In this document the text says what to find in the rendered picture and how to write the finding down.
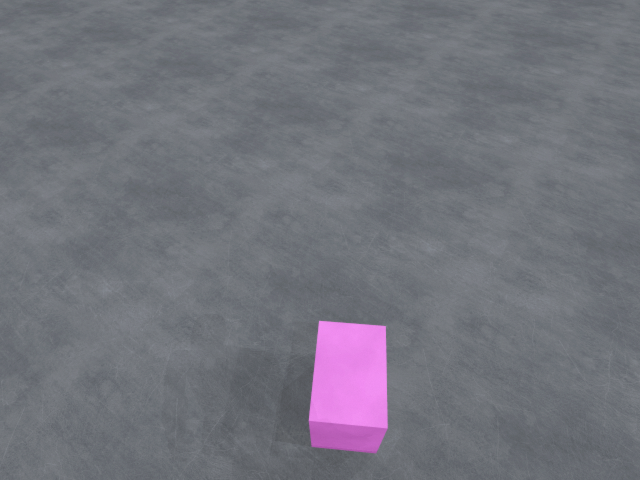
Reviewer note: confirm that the carton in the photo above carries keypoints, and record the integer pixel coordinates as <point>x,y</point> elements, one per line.
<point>348,409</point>

